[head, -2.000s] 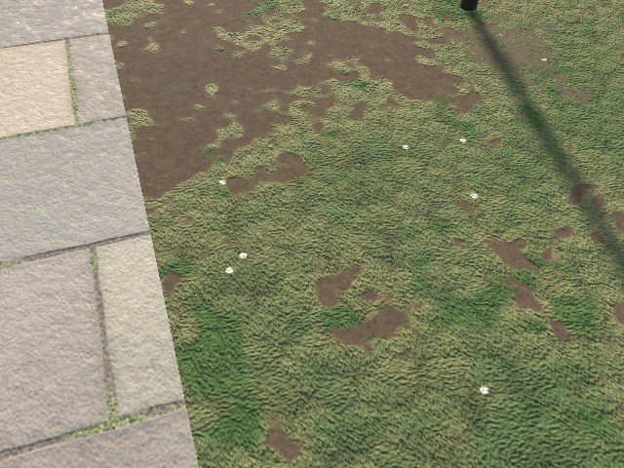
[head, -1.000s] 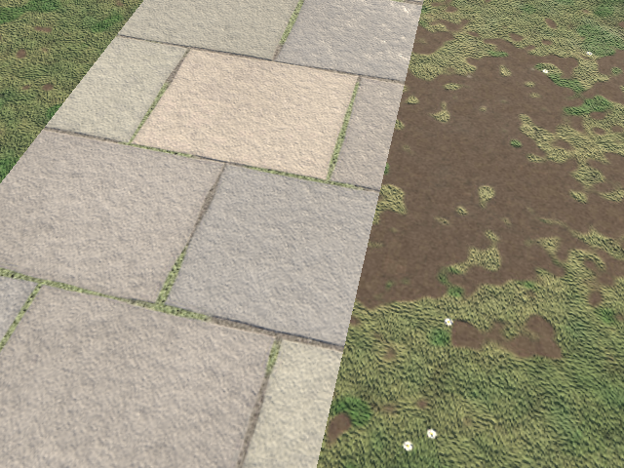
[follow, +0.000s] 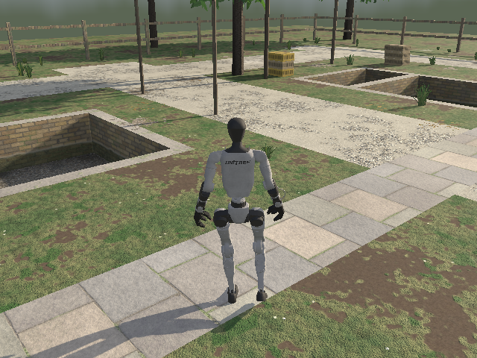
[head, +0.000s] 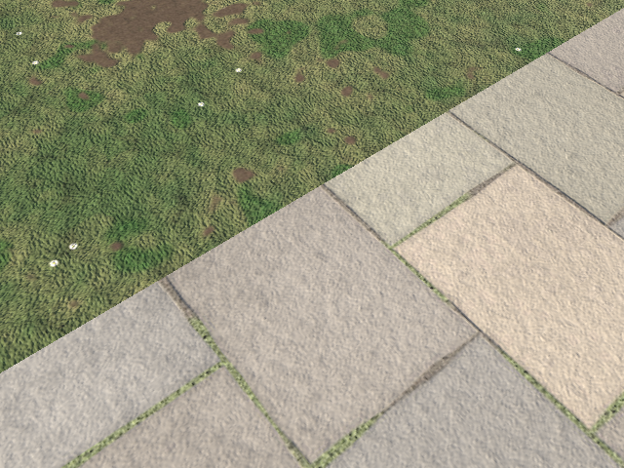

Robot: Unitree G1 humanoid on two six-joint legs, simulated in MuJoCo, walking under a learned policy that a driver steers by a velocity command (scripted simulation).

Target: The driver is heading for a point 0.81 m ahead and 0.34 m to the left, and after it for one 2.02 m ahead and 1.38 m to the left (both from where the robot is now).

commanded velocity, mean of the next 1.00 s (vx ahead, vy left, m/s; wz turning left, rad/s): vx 0.50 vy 0.00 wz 0.58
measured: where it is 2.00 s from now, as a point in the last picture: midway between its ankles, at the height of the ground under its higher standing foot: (169, 252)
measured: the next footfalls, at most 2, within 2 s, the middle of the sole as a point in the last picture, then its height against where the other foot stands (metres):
right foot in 0.40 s outside the picture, level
left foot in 0.92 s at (225, 400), level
